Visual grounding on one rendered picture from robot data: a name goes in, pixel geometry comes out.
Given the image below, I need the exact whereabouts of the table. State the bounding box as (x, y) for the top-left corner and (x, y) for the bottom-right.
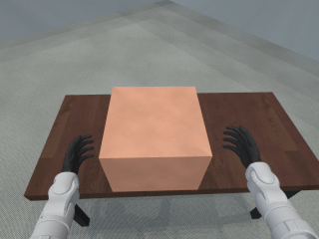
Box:
(23, 92), (319, 227)

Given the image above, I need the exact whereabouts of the left robot hand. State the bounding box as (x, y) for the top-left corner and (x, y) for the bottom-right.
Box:
(61, 134), (94, 175)

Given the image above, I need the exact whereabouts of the right robot forearm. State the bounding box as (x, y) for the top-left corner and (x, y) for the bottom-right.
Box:
(245, 161), (319, 239)

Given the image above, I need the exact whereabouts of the left robot forearm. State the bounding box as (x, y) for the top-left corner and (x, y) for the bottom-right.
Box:
(29, 171), (80, 239)

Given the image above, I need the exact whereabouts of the carton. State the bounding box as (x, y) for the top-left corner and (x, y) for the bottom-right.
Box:
(99, 87), (212, 192)

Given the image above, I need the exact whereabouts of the right robot hand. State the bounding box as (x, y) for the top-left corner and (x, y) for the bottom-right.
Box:
(222, 125), (261, 169)

